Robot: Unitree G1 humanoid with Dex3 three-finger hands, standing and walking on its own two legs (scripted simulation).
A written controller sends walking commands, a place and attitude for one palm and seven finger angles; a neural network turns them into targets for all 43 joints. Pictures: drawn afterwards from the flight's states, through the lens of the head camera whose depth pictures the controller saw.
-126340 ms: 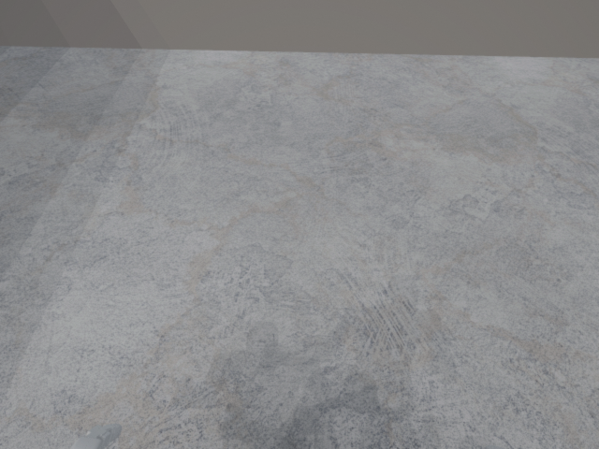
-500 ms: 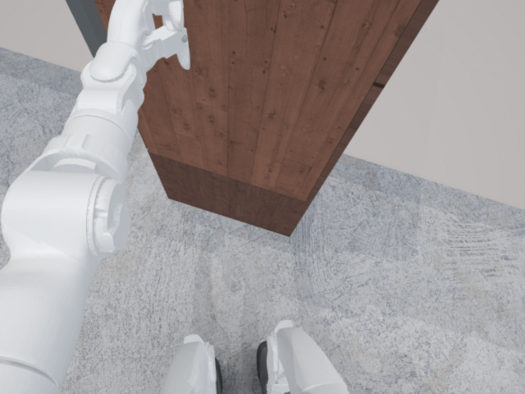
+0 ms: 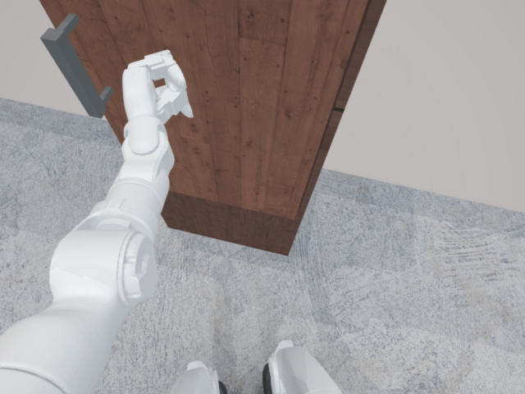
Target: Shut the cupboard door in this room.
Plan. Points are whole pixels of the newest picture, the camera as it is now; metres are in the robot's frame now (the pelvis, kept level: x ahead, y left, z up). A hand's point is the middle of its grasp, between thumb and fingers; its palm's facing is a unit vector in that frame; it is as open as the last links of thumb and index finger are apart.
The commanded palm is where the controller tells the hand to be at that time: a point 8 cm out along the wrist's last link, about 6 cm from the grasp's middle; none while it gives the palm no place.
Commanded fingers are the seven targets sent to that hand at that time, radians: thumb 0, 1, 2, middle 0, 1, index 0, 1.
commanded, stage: pull the fist back off the door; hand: left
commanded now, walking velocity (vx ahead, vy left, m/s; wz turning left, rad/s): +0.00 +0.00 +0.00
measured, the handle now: (85, 69) +0.62 +0.18 +0.09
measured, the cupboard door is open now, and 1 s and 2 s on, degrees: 0 0 0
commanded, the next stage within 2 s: draw the hand back to the body in 0.28 s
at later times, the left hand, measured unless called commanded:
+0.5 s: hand (177, 117) +0.49 +0.05 +0.10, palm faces +0.01 -1.00 -0.01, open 3.1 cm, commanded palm +0.44 +0.12 +0.11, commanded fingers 0.00 0.90 0.90 -1.30 -1.50 -1.30 -1.50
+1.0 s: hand (65, 205) +0.34 +0.15 +0.16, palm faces +0.03 -0.99 -0.11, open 3.1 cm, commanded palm +0.30 +0.21 +0.17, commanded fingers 0.00 0.90 0.90 -1.00 -1.17 -1.00 -1.17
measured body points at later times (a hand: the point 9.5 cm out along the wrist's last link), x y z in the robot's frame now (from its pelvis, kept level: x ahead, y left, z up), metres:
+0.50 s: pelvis +0.01 -0.01 +0.01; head +0.10 -0.01 +0.45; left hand +0.49 +0.10 +0.11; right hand +0.08 -0.27 -0.11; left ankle +0.01 +0.10 -0.67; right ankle +0.03 -0.08 -0.67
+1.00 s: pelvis +0.01 +0.01 +0.06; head +0.01 +0.00 +0.51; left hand +0.33 +0.20 +0.17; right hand +0.18 -0.23 -0.03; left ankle +0.01 +0.10 -0.67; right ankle +0.03 -0.08 -0.67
